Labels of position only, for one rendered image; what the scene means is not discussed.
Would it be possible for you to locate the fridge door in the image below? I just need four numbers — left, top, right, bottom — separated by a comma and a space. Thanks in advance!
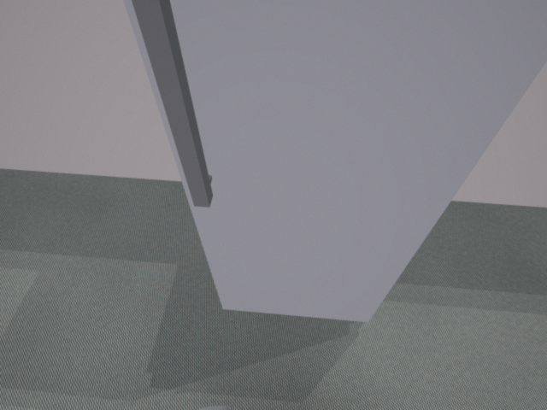
123, 0, 547, 322

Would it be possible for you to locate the handle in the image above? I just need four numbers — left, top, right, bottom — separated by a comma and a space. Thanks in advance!
132, 0, 213, 208

